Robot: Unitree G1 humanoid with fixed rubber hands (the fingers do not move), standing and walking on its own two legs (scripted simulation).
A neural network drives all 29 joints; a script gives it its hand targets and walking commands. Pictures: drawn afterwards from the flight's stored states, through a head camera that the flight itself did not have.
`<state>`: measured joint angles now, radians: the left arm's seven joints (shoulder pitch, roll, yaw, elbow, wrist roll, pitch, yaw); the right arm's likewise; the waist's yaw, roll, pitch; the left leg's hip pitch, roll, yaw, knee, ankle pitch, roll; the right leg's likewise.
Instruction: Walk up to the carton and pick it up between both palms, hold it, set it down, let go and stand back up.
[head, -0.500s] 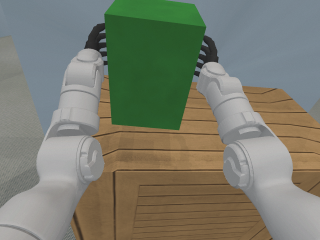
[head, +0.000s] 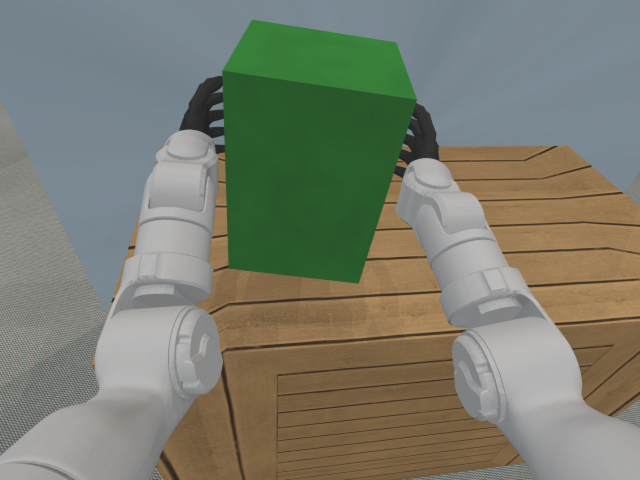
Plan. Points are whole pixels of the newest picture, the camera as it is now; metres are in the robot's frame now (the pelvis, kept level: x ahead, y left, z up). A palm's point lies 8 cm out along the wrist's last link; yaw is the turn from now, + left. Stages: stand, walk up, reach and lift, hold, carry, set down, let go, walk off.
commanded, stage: set down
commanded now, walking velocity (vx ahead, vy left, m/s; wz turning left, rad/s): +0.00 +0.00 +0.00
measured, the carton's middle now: (308, 160) +0.43 -0.03 +0.21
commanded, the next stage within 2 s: none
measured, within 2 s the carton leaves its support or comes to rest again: neither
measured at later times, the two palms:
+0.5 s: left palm (183, 158) +0.43 +0.12 +0.22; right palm (400, 189) +0.37 -0.14 +0.21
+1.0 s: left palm (211, 188) +0.45 +0.10 +0.16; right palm (410, 209) +0.38 -0.16 +0.17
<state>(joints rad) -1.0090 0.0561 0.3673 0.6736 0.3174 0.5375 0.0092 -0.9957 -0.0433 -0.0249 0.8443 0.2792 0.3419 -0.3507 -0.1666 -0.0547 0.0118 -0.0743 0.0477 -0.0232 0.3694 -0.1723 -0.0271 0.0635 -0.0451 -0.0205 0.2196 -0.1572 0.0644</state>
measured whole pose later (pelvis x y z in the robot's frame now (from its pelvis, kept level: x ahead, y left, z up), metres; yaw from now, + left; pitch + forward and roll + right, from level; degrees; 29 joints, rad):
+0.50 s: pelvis -0.01 +0.01 +0.00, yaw +0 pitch -6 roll -1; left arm -1.04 0.11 0.37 0.86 0.33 0.44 -0.04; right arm -0.95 0.09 -0.26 0.89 0.10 0.25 -0.35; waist -0.18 -0.10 -0.01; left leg -0.10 0.02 -0.02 0.36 -0.16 -0.01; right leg 0.05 -0.07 -0.02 0.20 -0.14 0.08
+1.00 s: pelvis +0.00 +0.01 +0.00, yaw -1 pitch -3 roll +0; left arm -1.00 0.09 0.40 1.00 0.37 0.33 -0.06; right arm -0.87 0.15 -0.38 0.85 -0.07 0.15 -0.30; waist -0.18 -0.10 -0.01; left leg -0.11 0.02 0.00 0.29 -0.13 -0.01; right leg -0.01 -0.07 0.00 0.19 -0.13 0.08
